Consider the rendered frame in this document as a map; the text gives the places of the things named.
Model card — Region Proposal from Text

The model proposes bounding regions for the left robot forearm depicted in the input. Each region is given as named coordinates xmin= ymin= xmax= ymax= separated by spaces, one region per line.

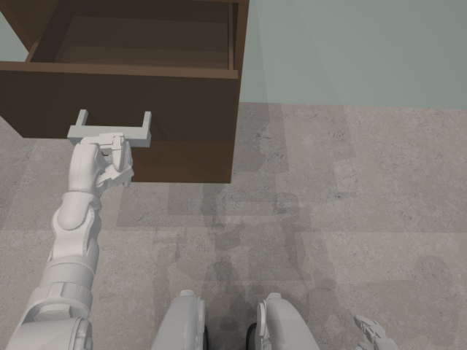
xmin=4 ymin=191 xmax=102 ymax=350

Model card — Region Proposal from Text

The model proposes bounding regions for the robot right hand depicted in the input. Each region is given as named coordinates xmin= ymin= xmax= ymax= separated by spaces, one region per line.
xmin=354 ymin=315 xmax=399 ymax=350

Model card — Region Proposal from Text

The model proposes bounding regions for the handle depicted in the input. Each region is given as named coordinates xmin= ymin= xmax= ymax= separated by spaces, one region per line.
xmin=67 ymin=109 xmax=152 ymax=147

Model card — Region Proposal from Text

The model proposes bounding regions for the robot left hand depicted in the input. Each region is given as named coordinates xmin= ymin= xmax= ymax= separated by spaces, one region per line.
xmin=68 ymin=133 xmax=134 ymax=199

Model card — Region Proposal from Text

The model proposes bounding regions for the robot left thigh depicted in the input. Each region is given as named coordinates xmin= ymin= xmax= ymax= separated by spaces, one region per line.
xmin=150 ymin=295 xmax=205 ymax=350

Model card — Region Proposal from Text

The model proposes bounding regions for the drawer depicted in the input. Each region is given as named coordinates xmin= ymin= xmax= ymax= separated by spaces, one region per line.
xmin=0 ymin=0 xmax=238 ymax=143

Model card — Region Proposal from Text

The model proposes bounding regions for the robot left upper arm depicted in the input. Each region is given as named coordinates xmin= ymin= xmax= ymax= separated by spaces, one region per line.
xmin=9 ymin=317 xmax=93 ymax=350

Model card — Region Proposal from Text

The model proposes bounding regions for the cabinet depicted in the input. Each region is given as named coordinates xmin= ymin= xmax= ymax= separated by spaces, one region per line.
xmin=0 ymin=0 xmax=250 ymax=184

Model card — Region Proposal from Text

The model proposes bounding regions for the right robot shin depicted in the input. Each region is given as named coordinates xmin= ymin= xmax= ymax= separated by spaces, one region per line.
xmin=255 ymin=293 xmax=282 ymax=350

